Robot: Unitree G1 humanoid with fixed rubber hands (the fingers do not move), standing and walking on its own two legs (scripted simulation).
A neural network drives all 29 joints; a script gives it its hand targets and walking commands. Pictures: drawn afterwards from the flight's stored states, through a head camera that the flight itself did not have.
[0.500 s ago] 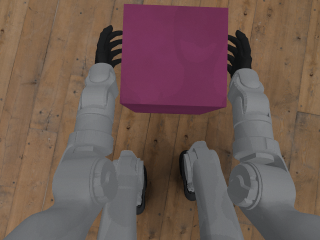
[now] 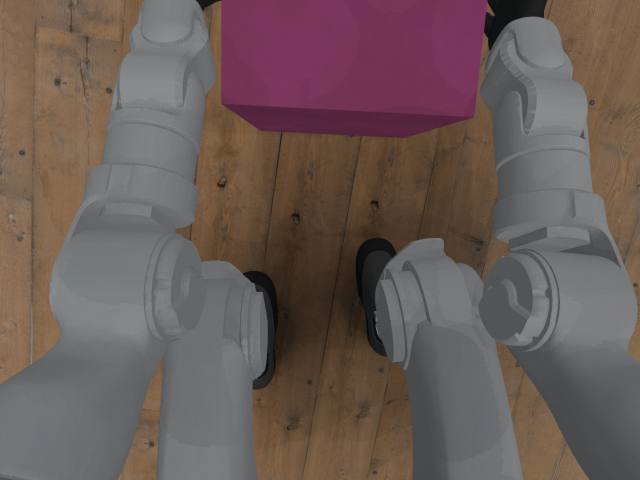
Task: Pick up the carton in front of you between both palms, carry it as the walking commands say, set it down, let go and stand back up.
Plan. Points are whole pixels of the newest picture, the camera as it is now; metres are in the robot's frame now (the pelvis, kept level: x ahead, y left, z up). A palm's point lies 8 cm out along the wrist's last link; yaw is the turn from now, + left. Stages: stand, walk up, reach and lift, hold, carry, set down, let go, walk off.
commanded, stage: set down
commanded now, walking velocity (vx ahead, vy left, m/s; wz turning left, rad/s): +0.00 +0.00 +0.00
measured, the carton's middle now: (343, 31) +0.54 -0.07 -0.23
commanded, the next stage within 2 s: none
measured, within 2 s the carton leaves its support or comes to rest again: rests again in 0.96 s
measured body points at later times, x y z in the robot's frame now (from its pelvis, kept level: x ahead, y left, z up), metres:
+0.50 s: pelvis +0.00 +0.01 -0.03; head +0.36 -0.01 +0.22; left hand +0.57 +0.08 -0.21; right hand +0.53 -0.23 -0.19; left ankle +0.09 +0.11 -0.37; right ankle +0.12 -0.12 -0.37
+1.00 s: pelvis +0.00 +0.01 -0.04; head +0.37 +0.00 +0.21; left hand +0.57 +0.07 -0.21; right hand +0.53 -0.24 -0.20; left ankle +0.09 +0.11 -0.37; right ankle +0.12 -0.12 -0.37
